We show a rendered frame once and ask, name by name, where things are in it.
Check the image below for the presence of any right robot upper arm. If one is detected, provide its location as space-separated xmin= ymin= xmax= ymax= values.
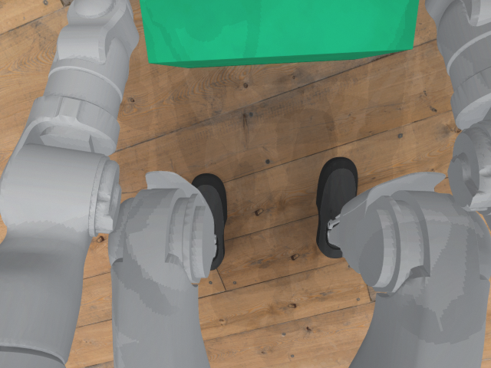
xmin=447 ymin=120 xmax=491 ymax=231

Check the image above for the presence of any right robot foot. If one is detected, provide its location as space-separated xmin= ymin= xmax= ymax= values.
xmin=316 ymin=157 xmax=358 ymax=258

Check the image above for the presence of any robot left forearm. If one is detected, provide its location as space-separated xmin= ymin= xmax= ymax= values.
xmin=0 ymin=0 xmax=139 ymax=225

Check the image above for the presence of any left robot foot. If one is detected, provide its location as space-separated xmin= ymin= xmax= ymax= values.
xmin=192 ymin=173 xmax=227 ymax=271

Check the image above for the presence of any left robot upper arm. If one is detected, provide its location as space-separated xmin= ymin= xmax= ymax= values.
xmin=0 ymin=143 xmax=122 ymax=368

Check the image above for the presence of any robot foot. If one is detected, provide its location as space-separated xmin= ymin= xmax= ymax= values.
xmin=316 ymin=157 xmax=358 ymax=258
xmin=192 ymin=173 xmax=227 ymax=271

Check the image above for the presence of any robot right forearm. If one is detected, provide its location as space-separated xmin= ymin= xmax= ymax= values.
xmin=425 ymin=0 xmax=491 ymax=130

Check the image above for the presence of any carton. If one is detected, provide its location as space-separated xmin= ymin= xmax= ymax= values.
xmin=140 ymin=0 xmax=419 ymax=68

